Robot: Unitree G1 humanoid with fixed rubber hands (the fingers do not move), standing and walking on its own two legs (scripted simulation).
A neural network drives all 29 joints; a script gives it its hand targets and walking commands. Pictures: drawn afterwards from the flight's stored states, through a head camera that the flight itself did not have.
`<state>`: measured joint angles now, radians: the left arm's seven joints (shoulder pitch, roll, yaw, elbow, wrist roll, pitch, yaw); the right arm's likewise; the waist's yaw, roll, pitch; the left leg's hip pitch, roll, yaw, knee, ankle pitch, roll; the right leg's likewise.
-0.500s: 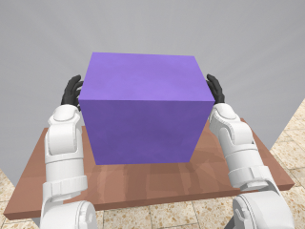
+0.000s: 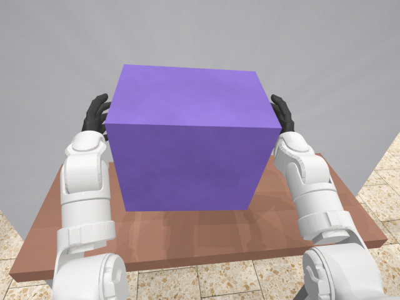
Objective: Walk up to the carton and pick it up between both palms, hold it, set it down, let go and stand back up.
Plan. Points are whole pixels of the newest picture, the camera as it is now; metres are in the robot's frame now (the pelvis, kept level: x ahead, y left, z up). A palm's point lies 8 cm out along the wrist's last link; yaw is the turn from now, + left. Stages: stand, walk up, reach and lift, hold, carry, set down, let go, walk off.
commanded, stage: hold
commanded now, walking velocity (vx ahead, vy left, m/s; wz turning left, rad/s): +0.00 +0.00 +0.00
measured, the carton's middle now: (189, 142) +0.39 +0.01 +0.17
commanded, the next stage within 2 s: none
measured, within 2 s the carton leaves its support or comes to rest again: neither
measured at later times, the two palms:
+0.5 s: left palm (95, 137) +0.36 +0.19 +0.21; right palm (282, 136) +0.36 -0.17 +0.21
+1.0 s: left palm (94, 139) +0.35 +0.19 +0.21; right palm (283, 140) +0.35 -0.17 +0.20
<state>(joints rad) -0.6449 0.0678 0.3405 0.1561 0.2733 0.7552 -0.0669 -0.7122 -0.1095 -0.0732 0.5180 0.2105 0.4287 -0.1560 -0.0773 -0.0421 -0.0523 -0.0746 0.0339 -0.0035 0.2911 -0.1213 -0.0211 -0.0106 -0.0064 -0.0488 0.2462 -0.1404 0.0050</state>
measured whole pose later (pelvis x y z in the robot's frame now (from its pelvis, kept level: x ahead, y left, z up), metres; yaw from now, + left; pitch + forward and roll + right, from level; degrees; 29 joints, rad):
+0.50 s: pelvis +0.00 +0.00 +0.00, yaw +0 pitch -6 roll -1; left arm -0.60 0.06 0.33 0.09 0.27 0.77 -0.06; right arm -0.68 -0.12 -0.05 0.47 0.24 0.43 -0.16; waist -0.08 -0.04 -0.04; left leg -0.07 0.03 0.00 0.30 -0.13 -0.02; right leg 0.00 -0.01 -0.05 0.24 -0.14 0.01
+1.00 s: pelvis -0.01 +0.00 +0.00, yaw +0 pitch -5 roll -1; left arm -0.64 0.06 0.33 0.15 0.26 0.75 -0.06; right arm -0.69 -0.10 -0.09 0.48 0.20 0.44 -0.16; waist -0.07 -0.03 -0.05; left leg -0.09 0.03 0.00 0.29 -0.11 -0.02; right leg -0.03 -0.01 -0.04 0.25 -0.13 0.01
